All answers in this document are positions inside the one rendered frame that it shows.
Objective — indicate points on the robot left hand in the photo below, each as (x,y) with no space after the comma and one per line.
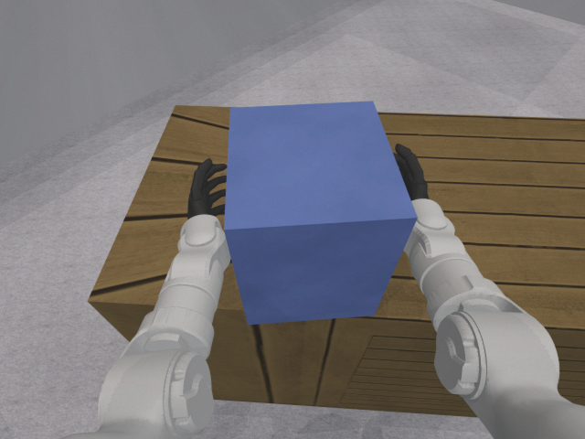
(200,202)

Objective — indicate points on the robot left upper arm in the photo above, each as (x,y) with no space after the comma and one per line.
(164,394)

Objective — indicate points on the robot left forearm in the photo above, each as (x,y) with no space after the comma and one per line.
(188,300)

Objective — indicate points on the pedestal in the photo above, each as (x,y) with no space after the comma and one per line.
(514,189)

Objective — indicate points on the carton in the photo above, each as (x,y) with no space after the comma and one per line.
(317,213)

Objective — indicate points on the robot right upper arm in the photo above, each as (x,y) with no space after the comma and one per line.
(505,367)

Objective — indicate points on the robot right hand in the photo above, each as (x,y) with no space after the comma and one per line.
(411,172)

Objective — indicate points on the robot right forearm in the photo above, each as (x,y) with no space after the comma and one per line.
(445,272)

